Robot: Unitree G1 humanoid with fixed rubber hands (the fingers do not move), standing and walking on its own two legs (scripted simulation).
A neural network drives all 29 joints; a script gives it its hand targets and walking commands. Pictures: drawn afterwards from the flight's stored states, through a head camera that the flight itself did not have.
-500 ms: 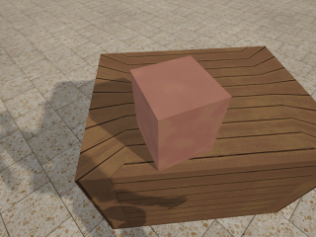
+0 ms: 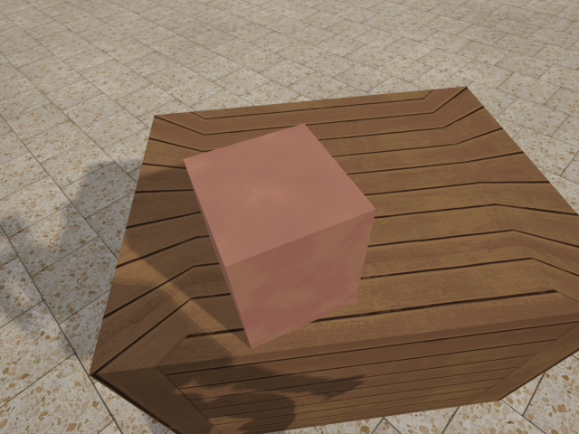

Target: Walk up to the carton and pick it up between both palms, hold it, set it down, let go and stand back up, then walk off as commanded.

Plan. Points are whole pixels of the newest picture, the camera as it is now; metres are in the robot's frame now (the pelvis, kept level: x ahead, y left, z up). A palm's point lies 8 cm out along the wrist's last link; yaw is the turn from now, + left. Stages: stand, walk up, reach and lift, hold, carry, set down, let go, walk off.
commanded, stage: walk up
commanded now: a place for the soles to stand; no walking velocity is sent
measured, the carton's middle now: (277, 237) +0.43 +0.04 +0.01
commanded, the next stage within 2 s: reach and lift in 0.94 s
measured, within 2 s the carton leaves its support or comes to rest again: neither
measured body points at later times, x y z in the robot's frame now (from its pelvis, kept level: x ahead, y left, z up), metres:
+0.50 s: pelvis +0.00 +0.01 +0.00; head +0.02 +0.02 +0.44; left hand +0.10 +0.34 -0.12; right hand +0.10 -0.33 -0.10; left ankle +0.01 +0.13 -0.74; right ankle +0.02 -0.12 -0.74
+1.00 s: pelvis +0.00 +0.01 -0.01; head +0.03 +0.02 +0.44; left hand +0.10 +0.35 -0.12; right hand +0.11 -0.33 -0.10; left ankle +0.01 +0.13 -0.74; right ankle +0.02 -0.12 -0.74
